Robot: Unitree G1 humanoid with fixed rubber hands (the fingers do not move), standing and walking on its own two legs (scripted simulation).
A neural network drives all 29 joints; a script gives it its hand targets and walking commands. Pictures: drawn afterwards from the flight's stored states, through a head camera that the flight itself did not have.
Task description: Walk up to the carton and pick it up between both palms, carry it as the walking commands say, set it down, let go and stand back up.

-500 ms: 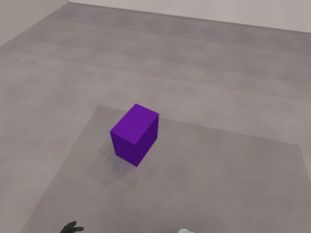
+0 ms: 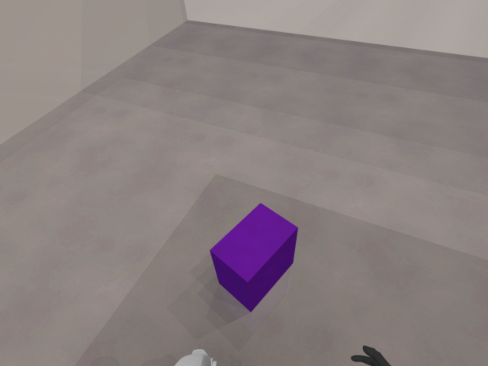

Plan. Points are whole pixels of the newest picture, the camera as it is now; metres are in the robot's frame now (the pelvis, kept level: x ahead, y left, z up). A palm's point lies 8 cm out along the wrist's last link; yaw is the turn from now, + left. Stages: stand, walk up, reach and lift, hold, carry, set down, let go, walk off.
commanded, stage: walk up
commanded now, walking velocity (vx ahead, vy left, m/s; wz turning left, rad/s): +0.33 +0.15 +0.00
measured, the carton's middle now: (255, 257) +0.66 +0.05 -0.64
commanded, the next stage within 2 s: none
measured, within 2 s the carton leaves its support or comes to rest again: neither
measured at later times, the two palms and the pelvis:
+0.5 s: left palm (108, 329) +0.23 +0.31 -0.16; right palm out of the picture +0.08 -0.16 -0.11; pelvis +0.15 +0.08 +0.00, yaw -1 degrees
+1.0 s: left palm (127, 364) +0.17 +0.25 -0.15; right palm out of the picture +0.15 -0.20 -0.16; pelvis +0.16 +0.02 -0.01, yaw +1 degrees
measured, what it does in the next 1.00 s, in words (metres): walks ahead: left foot, then right foot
